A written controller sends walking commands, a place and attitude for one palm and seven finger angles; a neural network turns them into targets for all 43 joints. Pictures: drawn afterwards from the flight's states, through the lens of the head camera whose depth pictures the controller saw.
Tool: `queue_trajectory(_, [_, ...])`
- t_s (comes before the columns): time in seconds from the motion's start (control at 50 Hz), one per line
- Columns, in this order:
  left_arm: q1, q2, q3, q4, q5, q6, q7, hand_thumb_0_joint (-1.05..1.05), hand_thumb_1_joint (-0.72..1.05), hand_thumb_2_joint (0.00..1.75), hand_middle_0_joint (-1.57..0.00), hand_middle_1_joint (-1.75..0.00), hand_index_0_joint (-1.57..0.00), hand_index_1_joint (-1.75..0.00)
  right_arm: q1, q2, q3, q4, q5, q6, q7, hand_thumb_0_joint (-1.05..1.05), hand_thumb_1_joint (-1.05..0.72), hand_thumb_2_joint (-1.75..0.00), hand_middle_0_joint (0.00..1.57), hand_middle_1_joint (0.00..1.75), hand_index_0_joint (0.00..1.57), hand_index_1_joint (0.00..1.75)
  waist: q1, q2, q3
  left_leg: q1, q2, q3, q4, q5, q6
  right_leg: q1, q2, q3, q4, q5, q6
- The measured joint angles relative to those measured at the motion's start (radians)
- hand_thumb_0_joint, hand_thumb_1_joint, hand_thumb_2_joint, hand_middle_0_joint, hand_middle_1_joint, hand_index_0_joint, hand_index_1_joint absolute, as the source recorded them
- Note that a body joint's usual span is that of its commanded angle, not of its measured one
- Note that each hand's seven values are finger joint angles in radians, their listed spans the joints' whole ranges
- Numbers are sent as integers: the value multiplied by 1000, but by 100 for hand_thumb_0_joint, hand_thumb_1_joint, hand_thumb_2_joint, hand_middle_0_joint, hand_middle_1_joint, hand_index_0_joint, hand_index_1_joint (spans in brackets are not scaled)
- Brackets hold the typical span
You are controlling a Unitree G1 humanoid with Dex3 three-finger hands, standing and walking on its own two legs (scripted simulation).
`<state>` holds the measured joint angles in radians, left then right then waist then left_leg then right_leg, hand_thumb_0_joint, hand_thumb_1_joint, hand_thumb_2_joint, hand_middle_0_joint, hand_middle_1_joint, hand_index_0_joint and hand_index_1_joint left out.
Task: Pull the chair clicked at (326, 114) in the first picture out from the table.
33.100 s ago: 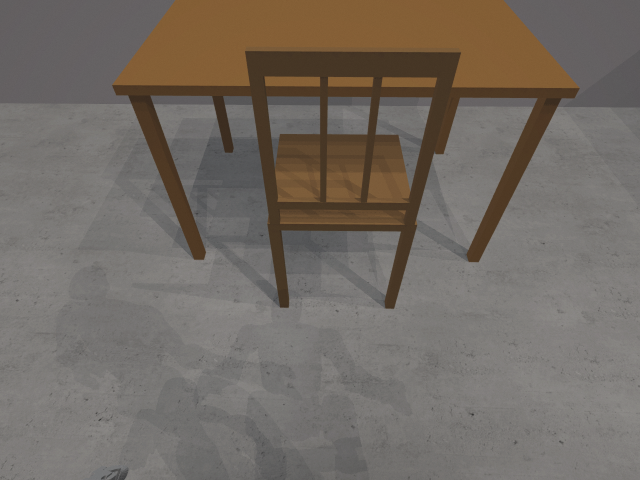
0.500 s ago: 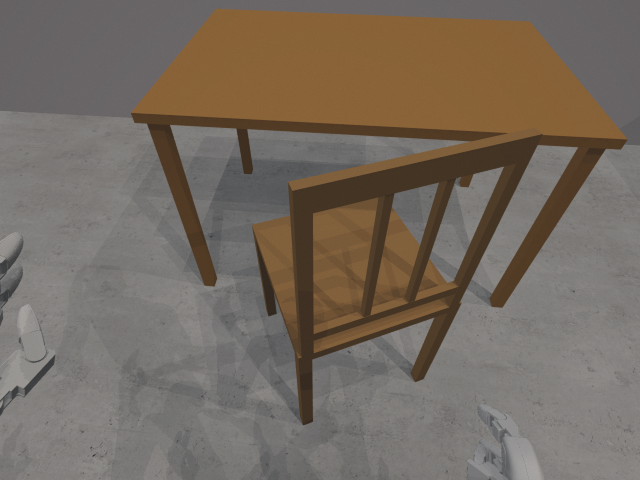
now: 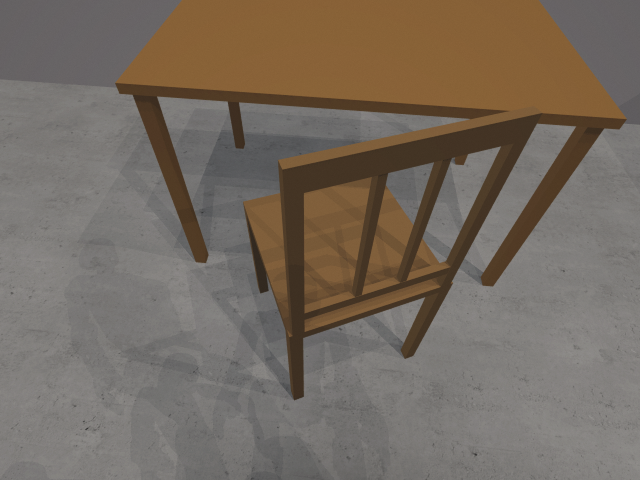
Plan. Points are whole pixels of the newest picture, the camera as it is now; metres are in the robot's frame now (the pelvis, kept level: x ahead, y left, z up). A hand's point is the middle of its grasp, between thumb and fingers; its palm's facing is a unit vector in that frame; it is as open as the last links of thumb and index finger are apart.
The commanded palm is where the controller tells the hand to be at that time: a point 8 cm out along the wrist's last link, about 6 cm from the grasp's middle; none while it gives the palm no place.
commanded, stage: let the arm hang, fingers relaxed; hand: left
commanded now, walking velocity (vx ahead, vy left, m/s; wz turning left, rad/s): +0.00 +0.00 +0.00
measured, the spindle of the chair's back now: (366, 243) +0.51 -0.06 -0.07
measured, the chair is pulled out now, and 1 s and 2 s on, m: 0.20 0.20 0.20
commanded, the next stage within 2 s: look to check the result in 0.64 s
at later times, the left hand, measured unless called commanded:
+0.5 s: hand out of the picture +0.01 +0.17 -0.17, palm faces +0.03 -0.98 -0.20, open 7.3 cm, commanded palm none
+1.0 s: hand out of the picture +0.01 +0.17 -0.18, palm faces +0.03 -0.98 -0.18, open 7.3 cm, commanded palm none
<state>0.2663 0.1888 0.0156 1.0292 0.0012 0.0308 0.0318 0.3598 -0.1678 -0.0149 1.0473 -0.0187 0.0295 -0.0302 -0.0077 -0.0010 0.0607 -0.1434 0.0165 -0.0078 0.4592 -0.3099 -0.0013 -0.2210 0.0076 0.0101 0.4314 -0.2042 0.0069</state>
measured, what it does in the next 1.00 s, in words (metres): stands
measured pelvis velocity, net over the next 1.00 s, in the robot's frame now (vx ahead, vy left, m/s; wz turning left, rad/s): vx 0.02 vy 0.01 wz -0.02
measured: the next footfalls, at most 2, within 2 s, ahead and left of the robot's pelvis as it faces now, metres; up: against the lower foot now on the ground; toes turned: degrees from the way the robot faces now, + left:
none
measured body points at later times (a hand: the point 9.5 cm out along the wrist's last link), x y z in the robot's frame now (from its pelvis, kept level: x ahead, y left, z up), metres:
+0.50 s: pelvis +0.01 +0.00 +0.00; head +0.01 +0.00 +0.45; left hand +0.01 +0.22 -0.16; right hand -0.01 -0.20 -0.16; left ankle -0.04 +0.12 -0.74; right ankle +0.02 -0.13 -0.74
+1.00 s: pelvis +0.02 +0.01 +0.00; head +0.03 +0.00 +0.45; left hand +0.01 +0.22 -0.16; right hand -0.03 -0.20 -0.16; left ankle -0.04 +0.12 -0.74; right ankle +0.02 -0.13 -0.74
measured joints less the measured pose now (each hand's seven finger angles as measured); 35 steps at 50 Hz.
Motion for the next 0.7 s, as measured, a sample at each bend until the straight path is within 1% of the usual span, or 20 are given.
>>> queue_trajectory(0.1, [12,-2,-8,55,-3,-4,4,0,94,90,-20,-30,-21,-30,21,7,-1,34,2,-5,-4,0,-91,-90,20,30,20,30,-4,22,-6,17,-1,6,-23,8,1,12,-1,6,-15,5,1])
queue_trajectory(0.2, [12,-22,-14,82,-4,-11,8,0,92,90,-20,-30,-20,-30,12,23,2,53,4,-13,-7,0,-91,-90,20,30,20,30,-3,34,-16,34,-2,12,-36,11,2,22,-1,12,-18,4,2])
queue_trajectory(0.32, [5,-53,-19,91,-2,-19,11,1,91,90,-20,-30,-20,-30,-16,45,3,61,5,-23,-8,0,-91,-90,20,30,20,30,0,35,-31,48,-3,17,-41,10,2,31,-1,17,-16,1,3])
queue_trajectory(0.42, [8,-56,-16,99,0,-18,15,2,93,90,-20,-30,-20,-30,-34,58,2,59,4,-29,-10,0,-91,-90,20,30,20,30,3,31,-40,53,-1,20,-40,6,2,34,1,19,-15,-2,2])
queue_trajectory(0.54, [19,-62,-13,100,1,-22,14,1,93,90,-20,-30,-20,-30,-33,55,-2,66,4,-31,-13,0,-92,-90,20,30,20,30,7,27,-40,54,-2,19,-41,3,3,36,-1,19,-14,-6,4])
queue_trajectory(0.7, [27,-72,-13,110,0,-22,14,1,92,90,-20,-30,-20,-30,-19,49,-4,77,6,-34,-19,0,-91,-90,20,30,20,30,7,22,-30,61,-5,18,-45,0,6,41,-4,18,-15,-11,7])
